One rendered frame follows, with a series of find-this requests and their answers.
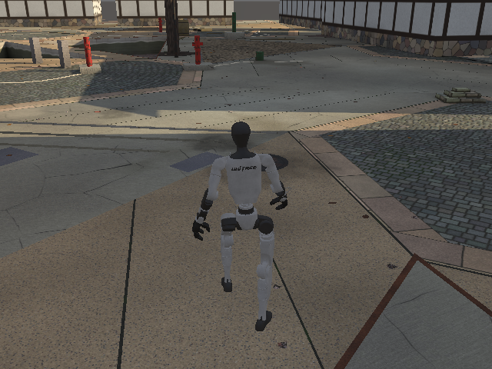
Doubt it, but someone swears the right robot hand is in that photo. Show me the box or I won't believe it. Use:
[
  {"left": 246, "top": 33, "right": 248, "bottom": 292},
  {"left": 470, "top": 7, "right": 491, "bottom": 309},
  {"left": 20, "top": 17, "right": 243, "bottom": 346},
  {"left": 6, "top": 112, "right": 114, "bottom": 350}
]
[{"left": 270, "top": 197, "right": 288, "bottom": 210}]

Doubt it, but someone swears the right robot forearm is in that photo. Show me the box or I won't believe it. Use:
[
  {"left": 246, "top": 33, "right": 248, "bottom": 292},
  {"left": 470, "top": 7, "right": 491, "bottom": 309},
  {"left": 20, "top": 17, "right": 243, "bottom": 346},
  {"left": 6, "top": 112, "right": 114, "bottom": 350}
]
[{"left": 275, "top": 181, "right": 287, "bottom": 201}]

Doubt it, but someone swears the left robot hand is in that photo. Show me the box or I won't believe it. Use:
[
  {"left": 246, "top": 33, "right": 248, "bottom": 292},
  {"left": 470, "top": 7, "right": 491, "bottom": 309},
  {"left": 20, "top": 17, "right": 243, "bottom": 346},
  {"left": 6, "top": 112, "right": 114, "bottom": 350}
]
[{"left": 192, "top": 220, "right": 210, "bottom": 241}]

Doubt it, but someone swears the robot torso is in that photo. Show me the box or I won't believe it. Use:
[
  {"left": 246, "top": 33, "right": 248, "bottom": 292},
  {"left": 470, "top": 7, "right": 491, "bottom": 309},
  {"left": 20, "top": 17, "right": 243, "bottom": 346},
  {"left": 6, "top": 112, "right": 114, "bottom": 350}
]
[{"left": 226, "top": 151, "right": 261, "bottom": 231}]

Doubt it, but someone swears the robot left upper arm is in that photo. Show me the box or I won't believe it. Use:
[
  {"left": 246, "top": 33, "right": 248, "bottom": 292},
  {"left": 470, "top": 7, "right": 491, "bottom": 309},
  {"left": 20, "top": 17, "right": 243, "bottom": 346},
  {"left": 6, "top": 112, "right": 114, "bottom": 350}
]
[{"left": 206, "top": 156, "right": 227, "bottom": 201}]

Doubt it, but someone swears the robot right upper arm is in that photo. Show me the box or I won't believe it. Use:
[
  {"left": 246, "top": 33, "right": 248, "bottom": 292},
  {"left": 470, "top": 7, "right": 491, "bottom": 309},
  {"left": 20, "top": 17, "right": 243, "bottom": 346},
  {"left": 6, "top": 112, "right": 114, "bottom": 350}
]
[{"left": 258, "top": 154, "right": 283, "bottom": 193}]

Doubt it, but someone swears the left robot forearm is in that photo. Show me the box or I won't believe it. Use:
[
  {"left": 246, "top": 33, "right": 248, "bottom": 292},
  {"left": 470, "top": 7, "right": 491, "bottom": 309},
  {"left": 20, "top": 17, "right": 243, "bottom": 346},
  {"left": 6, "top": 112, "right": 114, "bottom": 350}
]
[{"left": 195, "top": 188, "right": 213, "bottom": 224}]

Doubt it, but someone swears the left robot thigh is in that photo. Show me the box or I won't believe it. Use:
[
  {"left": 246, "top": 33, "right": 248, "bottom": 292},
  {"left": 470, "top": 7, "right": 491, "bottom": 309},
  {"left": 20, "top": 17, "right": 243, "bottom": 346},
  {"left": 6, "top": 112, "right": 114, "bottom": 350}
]
[{"left": 221, "top": 213, "right": 237, "bottom": 248}]

